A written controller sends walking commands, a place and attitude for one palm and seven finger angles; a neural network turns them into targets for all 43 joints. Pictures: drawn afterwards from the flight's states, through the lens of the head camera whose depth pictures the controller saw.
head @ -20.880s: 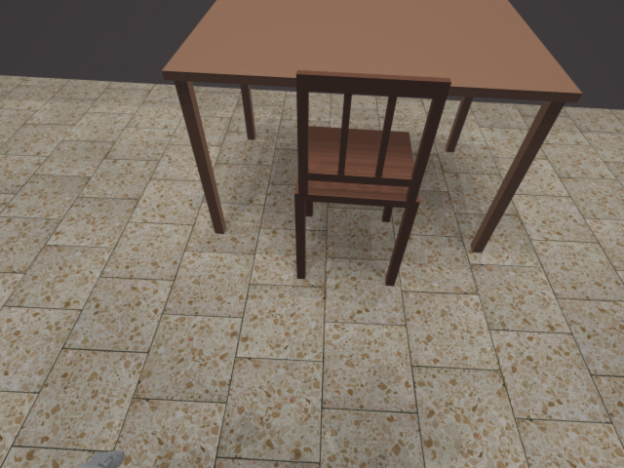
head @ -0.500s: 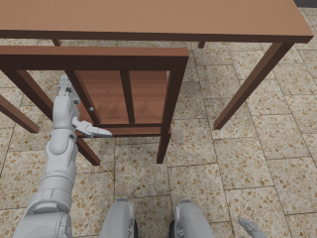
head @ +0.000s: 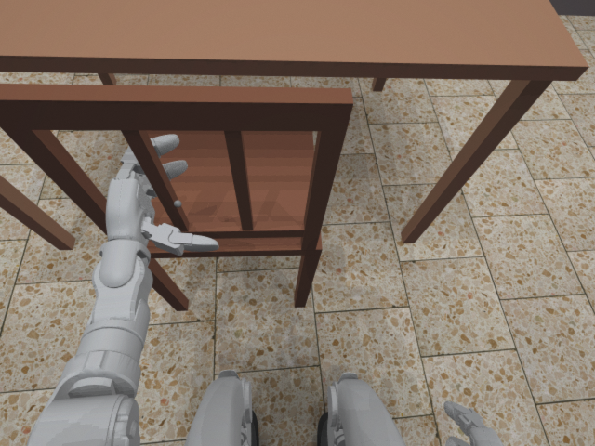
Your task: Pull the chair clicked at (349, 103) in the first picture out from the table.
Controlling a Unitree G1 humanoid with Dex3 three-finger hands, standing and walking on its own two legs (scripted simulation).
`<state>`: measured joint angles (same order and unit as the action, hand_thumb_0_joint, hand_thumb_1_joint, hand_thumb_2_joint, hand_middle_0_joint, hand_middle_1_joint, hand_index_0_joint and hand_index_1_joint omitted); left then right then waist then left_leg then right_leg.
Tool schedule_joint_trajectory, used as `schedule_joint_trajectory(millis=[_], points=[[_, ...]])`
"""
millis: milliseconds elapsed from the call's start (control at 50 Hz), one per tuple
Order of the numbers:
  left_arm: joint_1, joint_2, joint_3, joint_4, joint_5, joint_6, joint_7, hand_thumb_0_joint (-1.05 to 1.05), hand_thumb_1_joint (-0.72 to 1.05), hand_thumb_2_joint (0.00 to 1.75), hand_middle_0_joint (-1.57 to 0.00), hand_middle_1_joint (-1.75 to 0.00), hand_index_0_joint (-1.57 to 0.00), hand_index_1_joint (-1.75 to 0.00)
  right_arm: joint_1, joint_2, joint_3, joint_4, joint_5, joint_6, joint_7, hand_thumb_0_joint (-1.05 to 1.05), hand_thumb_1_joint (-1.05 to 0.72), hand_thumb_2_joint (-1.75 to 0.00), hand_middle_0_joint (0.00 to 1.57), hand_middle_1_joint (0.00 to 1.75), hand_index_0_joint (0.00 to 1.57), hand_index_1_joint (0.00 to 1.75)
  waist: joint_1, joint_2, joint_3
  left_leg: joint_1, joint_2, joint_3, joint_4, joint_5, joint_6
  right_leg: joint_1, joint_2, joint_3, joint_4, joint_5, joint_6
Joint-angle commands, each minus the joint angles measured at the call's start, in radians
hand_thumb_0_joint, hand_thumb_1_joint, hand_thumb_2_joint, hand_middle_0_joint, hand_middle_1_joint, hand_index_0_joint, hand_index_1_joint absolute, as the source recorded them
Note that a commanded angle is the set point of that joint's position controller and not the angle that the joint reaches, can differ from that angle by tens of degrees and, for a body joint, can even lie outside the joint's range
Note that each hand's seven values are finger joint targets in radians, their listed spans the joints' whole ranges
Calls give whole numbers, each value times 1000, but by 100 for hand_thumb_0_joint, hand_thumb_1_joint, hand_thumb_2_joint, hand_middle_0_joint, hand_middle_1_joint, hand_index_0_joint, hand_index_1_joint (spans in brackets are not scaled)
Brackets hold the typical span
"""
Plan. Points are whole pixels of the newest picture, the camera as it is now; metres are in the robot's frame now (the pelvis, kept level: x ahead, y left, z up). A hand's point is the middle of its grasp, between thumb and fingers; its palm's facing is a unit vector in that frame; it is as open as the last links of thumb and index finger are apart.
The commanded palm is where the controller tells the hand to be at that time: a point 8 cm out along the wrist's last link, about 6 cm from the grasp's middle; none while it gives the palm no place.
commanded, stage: hook a spindle and tug to test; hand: left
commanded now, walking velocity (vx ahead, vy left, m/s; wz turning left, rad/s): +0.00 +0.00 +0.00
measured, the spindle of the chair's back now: (162, 186) +0.46 +0.18 +0.01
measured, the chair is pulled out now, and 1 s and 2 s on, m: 0.00 0.03 0.13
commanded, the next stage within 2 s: step backward, pulling the chair out in 1.06 s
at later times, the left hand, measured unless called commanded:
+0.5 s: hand (175, 205) +0.42 +0.16 +0.02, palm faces +0.04 -1.00 -0.01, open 5.2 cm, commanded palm +0.39 +0.20 +0.03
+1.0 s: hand (177, 225) +0.39 +0.15 +0.02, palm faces +0.03 -1.00 -0.01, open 5.2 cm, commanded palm +0.36 +0.20 +0.03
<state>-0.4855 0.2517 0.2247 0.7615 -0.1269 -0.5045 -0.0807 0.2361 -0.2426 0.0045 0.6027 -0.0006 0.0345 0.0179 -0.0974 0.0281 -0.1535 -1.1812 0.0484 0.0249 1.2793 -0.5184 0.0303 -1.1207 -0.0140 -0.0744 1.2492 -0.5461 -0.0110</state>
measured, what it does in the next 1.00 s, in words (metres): stands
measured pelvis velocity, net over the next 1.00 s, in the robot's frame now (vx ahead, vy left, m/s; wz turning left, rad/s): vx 0.02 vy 0.00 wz -0.01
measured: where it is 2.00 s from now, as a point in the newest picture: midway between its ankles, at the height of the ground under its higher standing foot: outside the picture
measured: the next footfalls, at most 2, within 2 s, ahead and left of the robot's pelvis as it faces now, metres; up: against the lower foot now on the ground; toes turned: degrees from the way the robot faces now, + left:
none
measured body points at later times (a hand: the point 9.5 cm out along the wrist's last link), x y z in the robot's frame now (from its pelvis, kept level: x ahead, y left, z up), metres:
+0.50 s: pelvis +0.01 +0.01 +0.00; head +0.13 +0.02 +0.43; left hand +0.41 +0.21 +0.03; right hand +0.11 -0.25 -0.11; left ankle +0.04 +0.10 -0.62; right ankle +0.02 -0.12 -0.62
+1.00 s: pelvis +0.02 +0.00 +0.01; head +0.14 +0.02 +0.44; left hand +0.38 +0.21 +0.03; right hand +0.15 -0.25 -0.11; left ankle +0.04 +0.10 -0.62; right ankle +0.02 -0.12 -0.62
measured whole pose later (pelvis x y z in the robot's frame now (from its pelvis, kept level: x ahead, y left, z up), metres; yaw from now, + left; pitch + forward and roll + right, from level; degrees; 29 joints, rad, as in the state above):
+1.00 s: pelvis +0.02 +0.00 +0.01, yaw +0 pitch +24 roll -2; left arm -0.23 0.20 0.15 0.50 -0.16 -0.48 -0.06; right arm 0.21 -0.23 -0.01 0.56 0.00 0.03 0.03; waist -0.07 0.03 -0.16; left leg -1.12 0.05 0.04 1.25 -0.54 0.03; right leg -1.06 -0.01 -0.06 1.22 -0.56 0.00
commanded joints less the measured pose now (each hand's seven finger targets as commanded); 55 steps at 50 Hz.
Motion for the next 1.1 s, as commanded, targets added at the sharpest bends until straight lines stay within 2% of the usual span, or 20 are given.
schedule_joint_trajectory(millis=[0, 40, 80, 140, 220, 240, 260, 340, 420, 460, 580, 620, 660, 760, 800, 860, 900, 940, 980, 1080], points=[[-272, 144, 15, -231, -12, -74, -12, 0, -5, 49, -46, -134, -46, -134, 80, -162, -62, -89, -1, -32, -15, 0, -90, -90, 20, 30, 20, 30, -8, 37, -472, 371, -35, -57, -149, 301, -10, 218, 29, 42, -171, 298, -14], [-293, 128, 1, -217, -15, -70, -16, 0, 6, 54, -50, -145, -50, -145, 82, -164, -62, -80, 1, -30, -15, 0, -90, -90, 20, 30, 20, 30, -23, 24, -441, 361, -33, -58, -148, 283, -10, 195, 27, 39, -177, 280, -11], [-288, 158, 21, -192, -12, -69, -17, 0, 17, 59, -50, -145, -50, -145, 83, -167, -61, -74, 2, -30, -17, 0, -90, -90, 20, 30, 20, 30, -16, 16, -422, 336, -35, -57, -151, 248, -9, 202, 29, 43, -183, 251, -12], [-308, 151, 12, -223, -11, -76, -23, 0, 34, 66, -50, -145, -50, -145, 80, -165, -61, -78, -1, -33, -18, 0, -90, -90, 20, 30, 20, 30, -13, 67, -455, 379, -34, -60, -151, 287, -12, 189, 27, 39, -173, 275, -16], [-248, 141, 13, -241, -21, -71, -28, 0, 56, 76, -50, -145, -50, -145, 82, -165, -64, -83, 0, -34, -13, 0, -90, -90, 20, 30, 20, 30, -3, 58, -480, 402, -31, -63, -152, 333, -15, 206, 29, 34, -167, 310, -16], [-259, 137, 9, -240, -22, -69, -27, 0, 62, 78, -50, -145, -50, -145, 81, -165, -65, -79, 1, -34, -13, 0, -90, -90, 20, 30, 20, 30, -13, 44, -469, 398, -30, -64, -149, 328, -14, 198, 29, 33, -169, 309, -14], [-246, 155, 23, -228, -19, -67, -24, 0, 68, 80, -50, -145, -50, -145, 82, -168, -65, -79, 1, -32, -13, 0, -90, -90, 20, 30, 20, 30, -5, 39, -454, 388, -29, -65, -154, 316, -16, 194, 29, 33, -170, 294, -15], [-216, 137, 10, -277, -17, -73, -13, 0, 90, 90, -50, -145, -50, -145, 78, -166, -68, -90, 0, -33, -8, 0, -90, -90, 20, 30, 20, 30, 4, 56, -483, 430, -26, -66, -160, 345, -19, 194, 30, 29, -167, 306, -18], [-202, 101, -29, -305, -8, -75, -6, 0, 90, 90, -50, -145, -50, -145, 76, -164, -68, -94, -2, -34, -2, 0, -90, -90, 20, 30, 20, 30, 0, 80, -476, 461, -21, -76, -165, 374, -23, 167, 31, 19, -160, 308, -20], [-192, 98, -31, -290, -8, -71, 0, 0, 90, 90, -50, -145, -50, -145, 77, -165, -69, -92, -1, -31, -1, 0, -90, -90, 20, 30, 20, 30, -5, 46, -448, 444, -21, -77, -169, 352, -22, 169, 33, 18, -168, 296, -19], [-129, 89, -38, -346, -8, -68, -1, 0, 90, 90, -50, -145, -50, -145, 70, -161, -70, -106, -1, -28, 2, 0, -90, -90, 20, 30, 20, 30, 8, 47, -466, 446, -22, -72, -169, 387, -22, 204, 31, 20, -160, 337, -18], [-70, 104, -19, -362, -12, -61, -1, 0, 90, 90, -50, -145, -50, -145, 71, -160, -71, -114, 0, -28, 3, 0, -90, -90, 20, 30, 20, 30, 25, 47, -483, 456, -23, -68, -170, 418, -22, 229, 32, 21, -159, 364, -20], [-44, 73, -49, -380, -14, -58, -3, 0, 90, 90, -50, -145, -50, -145, 64, -154, -70, -119, 2, -26, 5, 0, -90, -90, 20, 30, 20, 30, 20, 50, -462, 458, -21, -66, -172, 426, -22, 221, 31, 20, -162, 370, -19], [13, 85, -34, -418, -20, -55, 3, 0, 90, 90, -50, -145, -50, -145, 55, -151, -71, -124, 2, -27, 2, 0, -90, -90, 20, 30, 20, 30, 25, 17, -455, 435, -22, -59, -169, 420, -19, 251, 31, 26, -163, 391, -16], [6, 91, -35, -426, -20, -56, 1, 0, 90, 90, -50, -145, -50, -145, 50, -150, -68, -124, 1, -29, 0, 0, -90, -90, 20, 30, 20, 30, 23, 35, -437, 422, -25, -56, -166, 417, -17, 249, 30, 28, -161, 396, -17], [71, 58, -57, -473, -28, -60, -2, 0, 90, 90, -50, -145, -50, -145, 42, -144, -70, -133, 1, -33, 2, 0, -90, -90, 20, 30, 20, 30, 36, 46, -462, 457, -23, -58, -170, 455, -21, 257, 28, 23, -157, 412, -17], [123, 84, -35, -481, -31, -57, 1, 0, 90, 90, -50, -145, -50, -145, 39, -147, -72, -139, 2, -33, 0, 0, -90, -90, 20, 30, 20, 30, 44, 31, -458, 445, -24, -55, -168, 466, -19, 273, 29, 28, -157, 429, -18], [96, 54, -70, -489, -29, -56, -1, 0, 90, 90, -50, -145, -50, -145, 31, -143, -69, -136, 3, -34, 1, 0, -90, -90, 20, 30, 20, 30, 28, 28, -428, 432, -23, -57, -169, 431, -19, 254, 28, 25, -159, 405, -15], [110, 68, -56, -501, -29, -59, 1, 0, 90, 90, -50, -145, -50, -145, 25, -145, -70, -139, 3, -36, -1, 0, -90, -90, 20, 30, 20, 30, 38, 29, -433, 422, -27, -54, -167, 416, -18, 264, 27, 30, -157, 399, -16], [82, 71, -59, -494, -23, -61, -2, 0, 90, 90, -50, -145, -50, -145, 22, -145, -69, -132, 1, -40, -7, 0, -90, -90, 20, 30, 20, 30, 24, 11, -421, 401, -30, -56, -155, 389, -15, 259, 26, 33, -156, 388, -14]])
